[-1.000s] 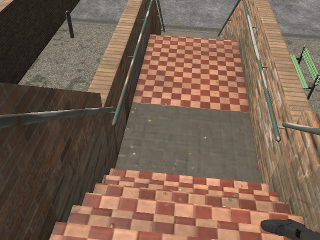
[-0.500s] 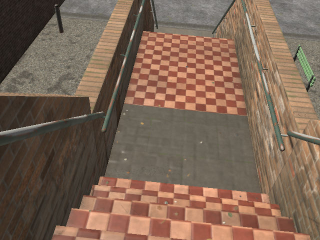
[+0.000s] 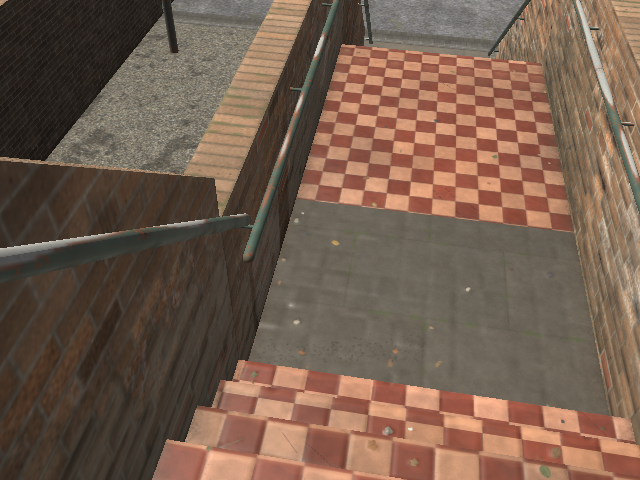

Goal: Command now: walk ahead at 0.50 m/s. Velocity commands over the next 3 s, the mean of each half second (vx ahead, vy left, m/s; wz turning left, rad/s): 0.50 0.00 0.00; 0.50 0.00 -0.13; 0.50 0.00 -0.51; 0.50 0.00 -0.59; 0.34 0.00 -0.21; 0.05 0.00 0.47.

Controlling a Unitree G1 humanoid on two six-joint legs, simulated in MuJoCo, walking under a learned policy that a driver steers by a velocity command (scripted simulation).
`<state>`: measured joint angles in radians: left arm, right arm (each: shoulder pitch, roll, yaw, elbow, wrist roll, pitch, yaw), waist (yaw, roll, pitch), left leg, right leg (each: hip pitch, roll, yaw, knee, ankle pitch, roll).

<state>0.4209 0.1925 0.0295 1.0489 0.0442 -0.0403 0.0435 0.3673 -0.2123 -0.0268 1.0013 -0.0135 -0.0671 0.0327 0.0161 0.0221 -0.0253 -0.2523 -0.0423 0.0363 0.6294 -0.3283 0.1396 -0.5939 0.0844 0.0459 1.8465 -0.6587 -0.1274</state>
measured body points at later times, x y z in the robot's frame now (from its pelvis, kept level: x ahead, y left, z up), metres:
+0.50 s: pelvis +0.23 -0.04 -0.21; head +0.22 -0.05 +0.24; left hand +0.19 +0.21 -0.35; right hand +0.25 -0.27 -0.36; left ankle +0.23 +0.11 -0.70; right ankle +0.23 -0.10 -0.92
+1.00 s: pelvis +0.49 +0.01 -0.40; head +0.48 +0.03 +0.05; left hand +0.47 +0.26 -0.56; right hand +0.51 -0.24 -0.54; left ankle +0.49 +0.10 -1.12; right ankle +0.43 -0.12 -0.90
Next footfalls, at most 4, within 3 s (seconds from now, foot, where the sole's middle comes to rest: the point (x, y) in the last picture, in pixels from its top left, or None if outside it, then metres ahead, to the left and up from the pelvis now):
0.34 right None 0.27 -0.10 -0.96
0.86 left None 0.53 0.10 -1.16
1.34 right None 0.75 -0.12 -1.36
1.84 left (339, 455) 1.01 -0.05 -1.56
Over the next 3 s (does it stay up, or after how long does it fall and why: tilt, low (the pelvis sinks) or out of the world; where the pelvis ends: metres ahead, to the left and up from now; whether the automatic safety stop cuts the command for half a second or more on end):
stays up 1.16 -0.24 -1.03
